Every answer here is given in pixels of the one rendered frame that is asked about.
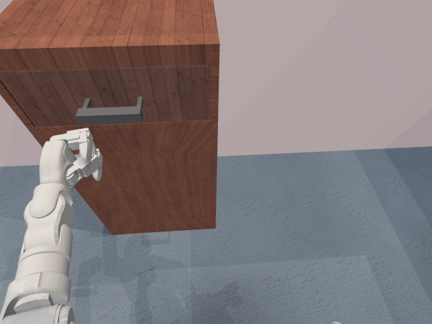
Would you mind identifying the left robot hand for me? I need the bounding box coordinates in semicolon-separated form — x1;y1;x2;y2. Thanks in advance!
39;128;103;192

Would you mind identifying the left robot upper arm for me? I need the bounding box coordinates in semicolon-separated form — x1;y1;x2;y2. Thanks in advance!
0;304;75;324

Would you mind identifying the robot left forearm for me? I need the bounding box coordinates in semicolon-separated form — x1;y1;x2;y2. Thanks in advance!
0;183;74;323

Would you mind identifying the cabinet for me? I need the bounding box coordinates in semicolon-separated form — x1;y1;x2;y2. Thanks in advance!
0;0;220;235

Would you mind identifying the drawer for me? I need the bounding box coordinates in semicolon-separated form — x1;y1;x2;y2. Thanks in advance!
0;64;209;126

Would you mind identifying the handle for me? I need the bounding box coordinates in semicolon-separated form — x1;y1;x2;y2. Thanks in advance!
76;97;143;125

